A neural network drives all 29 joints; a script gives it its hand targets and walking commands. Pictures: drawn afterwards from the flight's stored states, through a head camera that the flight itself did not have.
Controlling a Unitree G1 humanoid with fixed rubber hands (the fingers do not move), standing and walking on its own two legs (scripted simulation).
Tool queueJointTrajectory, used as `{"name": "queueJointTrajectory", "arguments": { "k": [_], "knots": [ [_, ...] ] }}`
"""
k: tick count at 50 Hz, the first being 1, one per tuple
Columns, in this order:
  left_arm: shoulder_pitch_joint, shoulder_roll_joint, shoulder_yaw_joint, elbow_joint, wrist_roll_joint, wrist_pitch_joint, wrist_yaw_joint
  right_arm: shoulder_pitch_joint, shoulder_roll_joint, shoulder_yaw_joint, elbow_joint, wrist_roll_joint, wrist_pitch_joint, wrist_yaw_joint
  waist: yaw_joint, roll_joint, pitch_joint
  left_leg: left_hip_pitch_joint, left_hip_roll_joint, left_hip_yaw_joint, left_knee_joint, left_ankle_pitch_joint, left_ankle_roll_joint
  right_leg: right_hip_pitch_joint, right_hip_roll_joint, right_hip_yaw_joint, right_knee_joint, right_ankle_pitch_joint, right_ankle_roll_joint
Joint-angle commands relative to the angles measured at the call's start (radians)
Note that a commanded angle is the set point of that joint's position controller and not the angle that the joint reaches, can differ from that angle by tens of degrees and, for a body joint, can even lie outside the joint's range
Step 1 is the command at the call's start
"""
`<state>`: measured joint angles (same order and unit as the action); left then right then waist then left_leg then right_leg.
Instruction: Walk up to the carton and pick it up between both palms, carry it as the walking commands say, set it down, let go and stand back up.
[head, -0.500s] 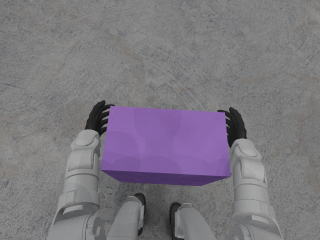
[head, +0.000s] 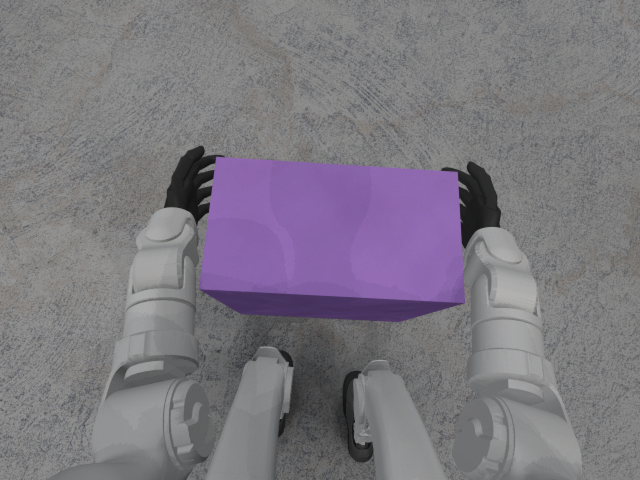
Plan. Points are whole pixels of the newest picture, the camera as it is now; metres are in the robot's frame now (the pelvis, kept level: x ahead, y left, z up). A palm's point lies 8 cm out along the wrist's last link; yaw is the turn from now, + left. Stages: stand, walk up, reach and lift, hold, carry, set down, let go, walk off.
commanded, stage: set down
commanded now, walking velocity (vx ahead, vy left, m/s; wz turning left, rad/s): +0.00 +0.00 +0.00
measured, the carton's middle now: (327, 257) +0.38 +0.01 -0.15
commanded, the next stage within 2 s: none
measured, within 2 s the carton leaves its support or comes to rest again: neither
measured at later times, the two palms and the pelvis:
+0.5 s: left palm (203, 213) +0.44 +0.20 -0.17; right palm (449, 224) +0.44 -0.16 -0.16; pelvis -0.01 +0.00 -0.08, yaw -1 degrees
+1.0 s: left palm (216, 217) +0.46 +0.20 -0.26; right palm (427, 226) +0.47 -0.16 -0.25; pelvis -0.03 +0.00 -0.15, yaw -2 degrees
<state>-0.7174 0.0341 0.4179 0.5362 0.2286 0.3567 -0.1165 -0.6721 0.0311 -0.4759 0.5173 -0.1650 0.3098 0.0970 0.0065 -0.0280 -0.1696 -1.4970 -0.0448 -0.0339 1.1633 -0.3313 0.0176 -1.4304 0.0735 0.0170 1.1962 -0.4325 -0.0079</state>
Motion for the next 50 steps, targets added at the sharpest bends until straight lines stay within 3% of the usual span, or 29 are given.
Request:
{"name": "queueJointTrajectory", "arguments": {
  "k": [1,50],
  "knots": [
    [-0.519,-0.893,-0.53,0.001,-0.152,-0.024,-0.199,-0.541,0.854,0.56,0.047,0.131,0.021,0.212,0.012,0.047,-0.81,0.621,-0.061,-0.008,-0.019,0.238,-0.009,0.174,0.065,-0.009,-0.077,0.194,0.006],
    [-0.922,-0.736,-0.468,0.126,-0.237,-0.055,-0.123,-0.977,0.739,0.528,0.158,0.219,-0.02,0.095,0.042,0.04,-0.996,0.152,-0.062,0.049,0.451,0.179,-0.029,-0.242,0.084,-0.059,0.396,0.114,0.026]
  ]
}}
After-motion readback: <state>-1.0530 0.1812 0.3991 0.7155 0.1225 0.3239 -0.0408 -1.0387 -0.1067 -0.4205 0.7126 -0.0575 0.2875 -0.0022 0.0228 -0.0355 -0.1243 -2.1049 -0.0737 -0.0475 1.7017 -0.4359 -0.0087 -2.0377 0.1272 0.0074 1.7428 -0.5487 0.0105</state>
